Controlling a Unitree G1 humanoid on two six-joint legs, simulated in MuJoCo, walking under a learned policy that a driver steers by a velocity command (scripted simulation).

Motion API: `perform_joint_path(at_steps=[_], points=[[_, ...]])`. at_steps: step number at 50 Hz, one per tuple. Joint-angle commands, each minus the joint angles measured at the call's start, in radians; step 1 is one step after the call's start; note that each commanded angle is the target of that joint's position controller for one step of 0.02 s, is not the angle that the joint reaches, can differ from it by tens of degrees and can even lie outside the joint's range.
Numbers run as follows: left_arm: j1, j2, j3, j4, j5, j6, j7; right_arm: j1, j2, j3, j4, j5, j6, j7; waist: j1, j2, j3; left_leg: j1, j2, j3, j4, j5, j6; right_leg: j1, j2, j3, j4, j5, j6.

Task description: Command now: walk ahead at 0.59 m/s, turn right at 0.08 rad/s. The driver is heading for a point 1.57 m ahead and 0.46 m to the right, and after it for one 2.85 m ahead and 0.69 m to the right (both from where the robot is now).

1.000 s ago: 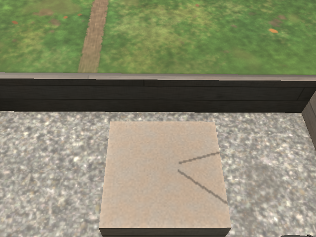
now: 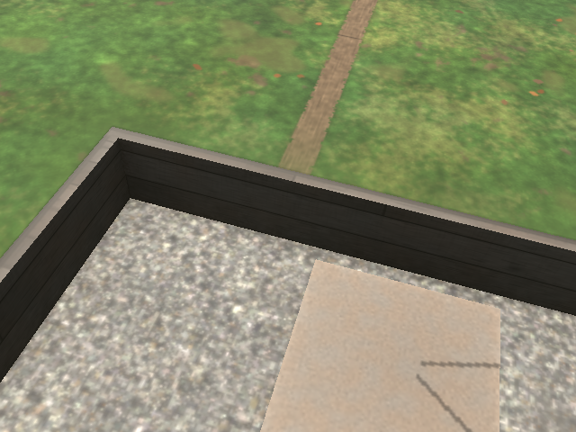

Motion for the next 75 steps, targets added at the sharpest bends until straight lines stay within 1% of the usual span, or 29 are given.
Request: perform_joint_path(at_steps=[1, 11, 17, 18, 19, 20, 21, 23, 26, 28, 31, 34, 36, 40, 41, 42, 43, 45, 46, 49, 52, 56, 61, 62, 63, 64, 66, 70, 75], points=[[-0.132, 0.069, 0.011, -0.087, -0.009, -0.021, -0.011, -0.011, -0.158, -0.034, -0.051, -0.007, -0.048, -0.007, -0.042, 0.166, 0.069, 0.068, 0.251, -0.191, -0.268, -0.239, 0.060, -0.121, 0.026, 0.058, -0.066, 0.076, -0.011], [-0.120, 0.098, 0.007, -0.129, -0.021, -0.040, -0.019, 0.020, -0.175, -0.045, 0.047, -0.026, -0.097, -0.008, -0.047, 0.078, 0.124, 0.227, 0.323, -0.018, -0.283, -0.058, 0.102, -0.088, -0.048, -0.010, -0.122, -0.051, -0.113], [0.177, 0.108, 0.011, -0.085, -0.011, -0.028, -0.028, -0.055, -0.235, -0.063, 0.056, -0.026, -0.060, 0.000, 0.113, 0.059, -0.084, 0.135, 0.255, 0.205, 0.279, 0.945, 0.069, 0.428, 0.106, -0.203, -0.283, -0.245, -0.224], [0.414, 0.124, 0.023, -0.018, 0.015, -0.046, -0.022, -0.134, -0.257, -0.063, 0.031, -0.006, -0.049, -0.009, 0.254, -0.035, -0.114, -0.116, 0.213, 0.226, 0.634, 0.787, 0.031, 0.706, 0.099, -0.107, -0.423, -0.171, -0.270], [0.335, 0.129, 0.006, -0.026, -0.003, -0.064, -0.026, -0.186, -0.116, -0.029, -0.009, -0.037, -0.048, -0.004, 0.170, -0.226, 0.040, -0.507, 0.017, 0.194, 0.961, -0.209, -0.017, 0.741, -0.092, 0.213, -0.412, 0.066, -0.340], [0.215, 0.180, 0.004, -0.100, -0.041, -0.083, -0.024, -0.160, -0.085, -0.020, -0.058, -0.052, -0.057, 0.000, 0.064, -0.233, -0.001, -0.704, -0.058, 0.034, 1.108, -0.226, -0.099, 0.726, -0.194, 0.600, -0.482, 0.424, -0.466], [0.183, 0.182, 0.023, -0.132, -0.048, -0.081, -0.007, -0.149, -0.178, -0.036, -0.041, -0.053, -0.064, 0.001, 0.087, -0.073, -0.054, -0.658, 0.028, -0.041, 1.072, -0.166, -0.140, 0.699, -0.256, 0.608, -0.578, 0.394, -0.520], [0.099, 0.164, 0.012, -0.126, -0.048, -0.094, 0.001, -0.169, -0.236, -0.049, -0.034, -0.036, -0.059, 0.007, 0.016, 0.032, 0.028, -0.523, 0.116, -0.023, 0.852, -0.140, -0.151, 0.515, -0.216, 0.499, -0.667, 0.252, -0.433], [0.127, 0.170, 0.015, -0.098, -0.035, -0.127, 0.020, -0.230, -0.175, -0.014, -0.028, -0.038, -0.031, 0.031, 0.036, -0.007, 0.059, -0.434, 0.105, 0.076, 0.766, -0.100, -0.146, 0.469, -0.174, 0.455, -0.726, 0.498, -0.379], [0.349, 0.228, 0.026, 0.018, 0.007, -0.141, 0.024, -0.367, -0.275, -0.075, -0.038, -0.031, -0.033, 0.023, 0.132, 0.050, 0.141, -0.755, 0.111, 0.006, 0.773, 0.024, -0.093, 0.741, -0.163, 0.505, -0.666, 0.408, -0.339], [0.450, 0.205, 0.002, 0.103, -0.021, -0.128, 0.059, -0.499, -0.213, -0.054, -0.096, -0.010, -0.007, 0.037, 0.134, -0.028, 0.261, -1.015, 0.110, -0.005, 0.739, -0.048, -0.109, 0.815, -0.171, 0.521, -0.683, 0.281, -0.326], [0.175, 0.153, -0.024, 0.024, -0.039, -0.131, 0.061, -0.523, -0.054, 0.025, -0.126, -0.019, 0.000, 0.079, 0.044, 0.001, 0.187, -0.238, 0.059, 0.151, 0.397, 0.266, -0.095, 0.243, -0.088, 0.339, -1.020, 0.315, -0.269], [0.207, 0.190, -0.015, 0.048, -0.018, -0.157, 0.060, -0.492, -0.089, 0.017, -0.101, -0.006, -0.004, 0.090, 0.043, -0.044, 0.223, -0.255, 0.079, 0.174, 0.369, 0.210, -0.034, 0.387, -0.152, 0.277, -1.056, 0.462, -0.283], [0.278, 0.250, 0.009, 0.106, -0.008, -0.116, 0.045, -0.160, -0.177, -0.025, 0.023, -0.012, -0.004, 0.049, -0.086, -0.129, 0.003, -0.006, -0.056, 0.230, 0.175, 0.013, 0.062, 0.651, -0.167, 0.099, -0.457, 1.204, -0.214], [0.228, 0.243, 0.006, 0.102, -0.018, -0.113, 0.034, 0.068, -0.225, -0.056, 0.108, -0.018, -0.005, 0.027, -0.191, -0.087, -0.089, 0.297, 0.013, 0.131, 0.145, 0.120, 0.098, 0.476, -0.140, 0.054, -0.186, 1.100, -0.166], [0.229, 0.133, -0.024, 0.034, -0.038, -0.140, 0.010, 0.251, -0.303, -0.078, 0.146, -0.041, -0.001, 0.013, -0.179, 0.102, -0.226, 0.653, 0.221, -0.225, 0.204, 0.286, 0.220, 0.085, 0.030, -0.001, 0.264, 0.462, -0.086], [0.240, 0.072, -0.045, 0.001, -0.025, -0.168, 0.001, 0.256, -0.315, -0.080, 0.165, -0.015, -0.021, 0.009, -0.112, 0.307, -0.348, 0.675, 0.349, -0.641, 0.079, 0.676, 0.325, -0.076, 0.185, 0.032, 0.486, -0.216, -0.052], [0.168, 0.129, -0.047, 0.028, -0.030, -0.187, 0.002, 0.142, -0.226, -0.072, 0.160, -0.014, -0.057, 0.018, -0.098, 0.128, -0.269, 0.495, 0.306, -0.522, 0.013, 0.560, 0.290, -0.078, 0.072, 0.094, 0.489, -0.093, -0.078], [0.102, 0.142, -0.038, 0.014, 0.004, -0.196, 0.000, 0.078, -0.189, -0.062, 0.180, 0.008, -0.080, 0.019, -0.046, 0.022, -0.145, 0.277, 0.254, -0.430, -0.024, 0.517, 0.203, -0.017, 0.003, 0.144, 0.350, 0.053, -0.099], [-0.025, 0.085, -0.049, -0.099, 0.039, -0.112, 0.032, 0.006, -0.177, -0.057, 0.210, 0.027, -0.086, 0.007, 0.037, 0.101, -0.052, 0.008, 0.181, -0.403, -0.085, 0.465, 0.228, -0.077, 0.002, 0.133, 0.510, -0.070, -0.065], [-0.056, 0.061, -0.066, -0.133, 0.027, -0.111, 0.041, -0.049, -0.170, -0.040, 0.129, -0.030, -0.080, -0.003, 0.060, -0.016, -0.010, -0.289, 0.151, -0.303, -0.099, 0.868, 0.238, 0.156, 0.005, 0.018, 0.095, -0.111, -0.019], [-0.121, 0.027, -0.072, -0.160, 0.020, -0.093, 0.052, -0.011, -0.206, -0.061, 0.129, 0.022, -0.077, 0.006, 0.018, 0.041, -0.068, -0.153, 0.079, -0.280, -0.005, 0.876, 0.122, 0.211, 0.040, 0.029, -0.140, 0.114, -0.043], [-0.049, -0.003, -0.083, -0.185, -0.013, -0.081, 0.054, -0.055, -0.219, -0.084, 0.063, 0.023, 0.020, -0.015, 0.072, 0.085, -0.042, -0.143, -0.005, -0.335, 0.213, 0.772, 0.015, 0.428, 0.115, 0.026, -0.502, 0.093, -0.024], [0.021, 0.039, -0.071, -0.169, -0.010, -0.096, 0.061, -0.081, -0.201, -0.083, 0.034, 0.038, 0.025, -0.010, 0.103, 0.025, -0.079, -0.172, -0.041, -0.292, 0.397, 0.539, -0.029, 0.545, 0.029, 0.101, -0.605, 0.222, -0.051], [0.041, 0.109, -0.054, -0.200, -0.030, -0.099, 0.070, 0.021, -0.114, -0.069, 0.002, 0.052, 0.030, -0.013, 0.060, -0.193, -0.218, -0.290, -0.103, -0.131, 0.714, -0.315, -0.081, 0.744, -0.328, 0.367, -0.551, 0.628, -0.137], [0.044, 0.062, -0.073, -0.234, -0.033, -0.083, 0.070, 0.211, -0.145, -0.076, 0.041, 0.009, 0.040, -0.021, -0.013, -0.173, -0.280, -0.317, -0.077, -0.069, 0.974, -0.573, -0.102, 0.703, -0.486, 0.485, -0.452, 1.143, -0.265], [-0.029, -0.005, -0.064, -0.246, -0.009, -0.089, 0.073, 0.124, -0.202, -0.089, 0.059, -0.022, 0.063, -0.025, 0.011, -0.095, -0.181, -0.443, -0.023, 0.003, 1.148, -0.365, -0.152, 0.525, -0.440, 0.526, -0.610, 0.714, -0.428], [-0.036, -0.001, -0.066, -0.201, 0.008, -0.100, 0.070, -0.072, -0.231, -0.095, 0.002, 0.029, 0.132, -0.005, 0.012, -0.050, -0.021, -0.396, 0.035, -0.009, 1.079, -0.154, -0.141, 0.348, -0.256, 0.183, -0.715, 0.361, -0.283], [0.075, 0.055, -0.042, -0.139, 0.034, -0.096, 0.059, -0.172, -0.196, -0.076, -0.054, 0.034, 0.151, 0.017, 0.041, -0.071, -0.050, -0.446, 0.070, -0.004, 0.908, -0.183, -0.152, 0.455, -0.323, 0.090, -0.699, 0.312, -0.312]])
Keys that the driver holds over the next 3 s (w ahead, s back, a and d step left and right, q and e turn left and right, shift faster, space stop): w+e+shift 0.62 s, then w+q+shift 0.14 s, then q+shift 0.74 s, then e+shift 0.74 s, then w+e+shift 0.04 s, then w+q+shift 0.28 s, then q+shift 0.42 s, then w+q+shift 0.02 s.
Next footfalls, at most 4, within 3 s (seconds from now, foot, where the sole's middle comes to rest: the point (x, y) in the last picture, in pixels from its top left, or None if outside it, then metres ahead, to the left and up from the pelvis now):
0.36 right None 0.15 -0.13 -0.78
0.82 left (355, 367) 0.71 -0.21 -0.78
1.26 right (427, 332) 0.82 -0.41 -0.78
1.68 left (336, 352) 0.75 -0.16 -0.78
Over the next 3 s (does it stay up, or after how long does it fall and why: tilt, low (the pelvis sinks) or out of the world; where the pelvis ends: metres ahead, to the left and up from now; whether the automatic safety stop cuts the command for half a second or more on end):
stays up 0.90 -0.31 -0.01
